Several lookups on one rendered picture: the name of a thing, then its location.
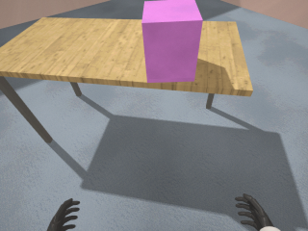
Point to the robot left hand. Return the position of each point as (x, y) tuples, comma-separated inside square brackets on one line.
[(58, 221)]

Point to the carton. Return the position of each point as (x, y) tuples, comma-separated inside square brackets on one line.
[(171, 32)]

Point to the table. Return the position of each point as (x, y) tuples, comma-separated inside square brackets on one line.
[(107, 51)]

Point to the robot right hand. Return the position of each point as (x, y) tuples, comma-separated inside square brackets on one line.
[(258, 214)]

